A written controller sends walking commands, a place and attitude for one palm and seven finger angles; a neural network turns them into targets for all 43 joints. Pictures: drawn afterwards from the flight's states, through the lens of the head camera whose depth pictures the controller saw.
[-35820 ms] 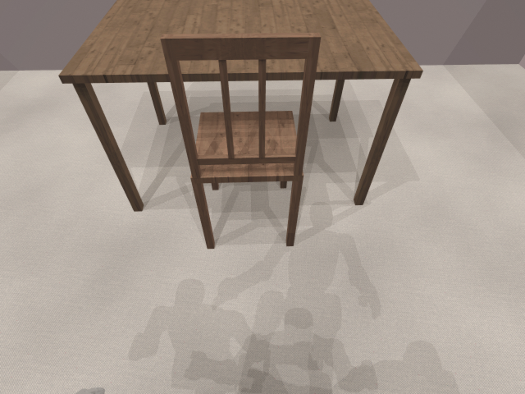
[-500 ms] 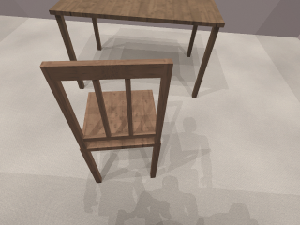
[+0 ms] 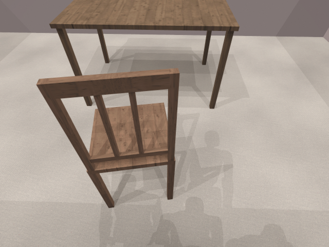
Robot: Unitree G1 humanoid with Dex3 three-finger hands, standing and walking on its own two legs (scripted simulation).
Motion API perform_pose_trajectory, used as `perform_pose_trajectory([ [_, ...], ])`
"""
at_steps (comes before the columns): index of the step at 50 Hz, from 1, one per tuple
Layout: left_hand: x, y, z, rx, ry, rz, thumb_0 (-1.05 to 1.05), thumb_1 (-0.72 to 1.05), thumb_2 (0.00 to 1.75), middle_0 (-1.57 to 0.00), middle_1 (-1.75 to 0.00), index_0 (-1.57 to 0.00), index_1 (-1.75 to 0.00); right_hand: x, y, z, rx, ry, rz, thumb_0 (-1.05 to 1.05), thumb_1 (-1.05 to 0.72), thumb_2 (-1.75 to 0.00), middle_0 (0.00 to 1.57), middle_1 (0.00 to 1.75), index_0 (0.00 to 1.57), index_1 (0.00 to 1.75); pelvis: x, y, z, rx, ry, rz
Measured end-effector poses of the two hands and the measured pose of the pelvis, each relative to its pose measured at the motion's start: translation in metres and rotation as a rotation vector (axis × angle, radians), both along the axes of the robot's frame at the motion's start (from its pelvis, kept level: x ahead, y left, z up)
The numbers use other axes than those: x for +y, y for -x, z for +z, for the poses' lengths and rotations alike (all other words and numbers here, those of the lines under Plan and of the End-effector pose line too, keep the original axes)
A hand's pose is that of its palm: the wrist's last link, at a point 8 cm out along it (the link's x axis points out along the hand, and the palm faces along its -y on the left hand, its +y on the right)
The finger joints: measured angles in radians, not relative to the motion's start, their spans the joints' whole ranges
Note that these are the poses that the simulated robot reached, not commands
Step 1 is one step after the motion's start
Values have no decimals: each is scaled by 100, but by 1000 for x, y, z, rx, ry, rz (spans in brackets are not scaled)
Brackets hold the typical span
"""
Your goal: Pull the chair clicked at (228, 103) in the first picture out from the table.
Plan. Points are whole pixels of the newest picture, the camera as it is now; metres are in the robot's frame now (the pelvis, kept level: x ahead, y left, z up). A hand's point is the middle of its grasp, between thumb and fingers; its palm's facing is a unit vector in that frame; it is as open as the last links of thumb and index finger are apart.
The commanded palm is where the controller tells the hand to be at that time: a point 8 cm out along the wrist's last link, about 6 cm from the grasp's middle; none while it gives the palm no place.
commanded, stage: let the arm hang, fingers relaxed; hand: left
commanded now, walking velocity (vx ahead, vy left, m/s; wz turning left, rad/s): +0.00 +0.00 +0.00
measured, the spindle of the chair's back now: (108, 129) +0.50 +0.23 -0.06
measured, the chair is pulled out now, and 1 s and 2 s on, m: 0.63 0.63 0.63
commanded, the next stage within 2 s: look to check the result in 0.22 s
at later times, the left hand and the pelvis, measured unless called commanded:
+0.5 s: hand out of the picture +0.00 +0.15 -0.17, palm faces +0.04 -0.98 -0.17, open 7.4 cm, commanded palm none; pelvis +0.01 -0.01 +0.00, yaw +0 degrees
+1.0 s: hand out of the picture +0.01 +0.15 -0.17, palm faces +0.04 -0.98 -0.18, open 7.4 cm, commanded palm none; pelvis +0.01 -0.01 +0.00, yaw +0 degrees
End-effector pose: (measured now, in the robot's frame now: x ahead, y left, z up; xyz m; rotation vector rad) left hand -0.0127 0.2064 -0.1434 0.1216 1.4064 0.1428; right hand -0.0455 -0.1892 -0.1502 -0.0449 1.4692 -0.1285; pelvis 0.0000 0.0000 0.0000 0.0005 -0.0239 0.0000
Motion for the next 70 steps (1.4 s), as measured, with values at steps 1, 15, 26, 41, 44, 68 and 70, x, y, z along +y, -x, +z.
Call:
perform_pose_trajectory([
  [1,-1,-1,-1,1,-2,-3,1,91,90,-20,-30,-20,-30,1,-2,0,-5,-1,-2,1,-91,-90,20,30,20,29,-1,0,0,-1,0,-1],
  [15,-4,-1,0,-3,-3,14,1,91,90,-20,-30,-20,-30,-11,-22,1,-45,26,2,0,-91,-90,20,30,20,29,-4,-4,0,0,1,-3],
  [26,-4,-7,0,-6,-5,12,1,91,90,-20,-30,-20,-30,-19,-22,3,-32,39,8,0,-91,-90,20,30,19,29,-6,-7,1,1,0,-2],
  [41,-4,-14,1,-14,-14,11,1,91,90,-20,-30,-20,-30,-16,-22,2,-18,26,6,1,-91,-90,20,30,19,29,-9,-11,1,-2,0,1],
  [44,-4,-14,1,-15,-14,12,1,91,90,-20,-30,-20,-30,-16,-23,2,-19,26,6,1,-91,-90,20,30,19,29,-9,-11,1,-3,0,2],
  [68,-6,-9,0,-2,1,19,1,91,90,-20,-30,-20,-30,-14,-22,3,-10,32,6,0,-91,-90,20,30,19,29,-7,-11,1,-3,1,3],
  [70,-6,-9,0,-2,1,19,1,91,90,-20,-30,-20,-30,-14,-22,3,-12,31,5,0,-91,-90,20,30,19,29,-7,-11,1,-3,1,3],
])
